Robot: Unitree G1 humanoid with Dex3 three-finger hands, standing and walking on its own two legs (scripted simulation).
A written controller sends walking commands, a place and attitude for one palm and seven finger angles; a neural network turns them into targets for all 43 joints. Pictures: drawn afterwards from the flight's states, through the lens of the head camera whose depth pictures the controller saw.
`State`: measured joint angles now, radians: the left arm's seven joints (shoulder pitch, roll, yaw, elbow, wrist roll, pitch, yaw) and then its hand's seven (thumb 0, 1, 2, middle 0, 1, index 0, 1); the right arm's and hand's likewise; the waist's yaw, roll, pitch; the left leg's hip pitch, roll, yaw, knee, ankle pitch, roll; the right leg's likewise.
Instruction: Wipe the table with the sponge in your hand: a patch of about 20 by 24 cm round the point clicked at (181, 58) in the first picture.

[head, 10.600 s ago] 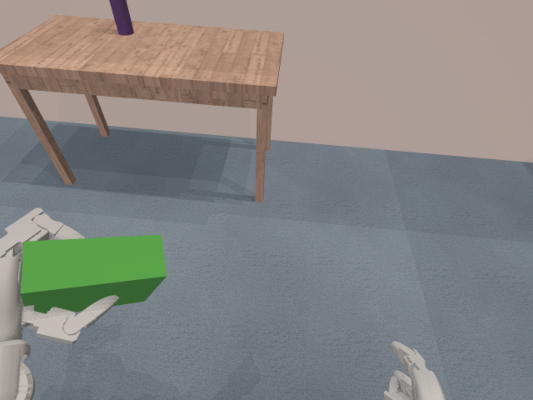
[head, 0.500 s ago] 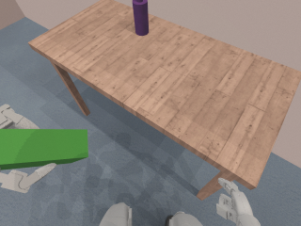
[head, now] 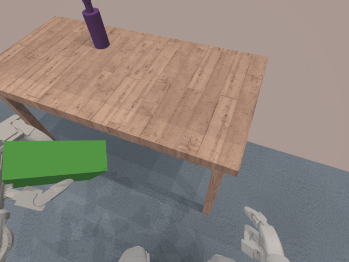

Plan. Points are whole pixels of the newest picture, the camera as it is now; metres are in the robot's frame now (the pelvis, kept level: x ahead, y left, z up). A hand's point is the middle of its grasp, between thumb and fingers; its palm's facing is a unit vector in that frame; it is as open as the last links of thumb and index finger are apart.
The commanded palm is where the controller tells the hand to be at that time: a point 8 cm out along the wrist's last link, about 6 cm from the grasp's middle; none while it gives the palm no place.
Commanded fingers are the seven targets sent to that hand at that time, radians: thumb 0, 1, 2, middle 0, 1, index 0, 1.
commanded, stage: turn to face it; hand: left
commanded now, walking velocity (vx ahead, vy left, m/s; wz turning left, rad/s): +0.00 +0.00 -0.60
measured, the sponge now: (71, 163) +0.24 +0.20 +0.16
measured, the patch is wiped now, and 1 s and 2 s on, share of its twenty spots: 0.00 0.00 0.00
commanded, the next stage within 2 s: take the last steps up to it in 1.18 s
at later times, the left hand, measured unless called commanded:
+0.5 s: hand (80, 175) +0.21 +0.16 +0.18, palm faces +0.13 -0.88 -0.46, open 9.4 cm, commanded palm +0.17 +0.20 +0.20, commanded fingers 0.00 0.10 1.30 -1.20 -1.60 -1.20 -1.60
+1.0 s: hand (163, 201) +0.18 +0.03 +0.19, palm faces -0.17 -0.84 -0.51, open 9.4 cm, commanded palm +0.16 +0.10 +0.20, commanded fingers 0.00 0.10 1.30 -1.20 -1.60 -1.20 -1.60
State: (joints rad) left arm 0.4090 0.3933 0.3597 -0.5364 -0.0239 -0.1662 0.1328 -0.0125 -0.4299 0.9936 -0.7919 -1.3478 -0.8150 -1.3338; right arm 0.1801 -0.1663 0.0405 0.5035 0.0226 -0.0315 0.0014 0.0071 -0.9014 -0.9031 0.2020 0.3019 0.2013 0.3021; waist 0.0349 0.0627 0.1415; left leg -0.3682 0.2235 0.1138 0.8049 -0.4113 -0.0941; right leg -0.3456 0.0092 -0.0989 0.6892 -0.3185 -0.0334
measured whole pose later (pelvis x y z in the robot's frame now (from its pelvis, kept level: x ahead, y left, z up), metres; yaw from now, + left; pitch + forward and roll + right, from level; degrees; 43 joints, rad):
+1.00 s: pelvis -0.13 -0.04 +0.01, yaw -33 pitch +2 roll +1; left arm 0.56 0.45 0.41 -0.63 -0.04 -0.18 0.14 -0.01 -0.43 0.99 -0.79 -1.35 -0.82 -1.33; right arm 0.18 -0.27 -0.03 0.54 0.02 0.06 -0.02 0.01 -0.91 -0.90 0.20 0.30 0.20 0.30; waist -0.01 -0.04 0.08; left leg -0.30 0.02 0.04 0.63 -0.41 -0.04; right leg -0.41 0.10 0.06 0.51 -0.13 -0.08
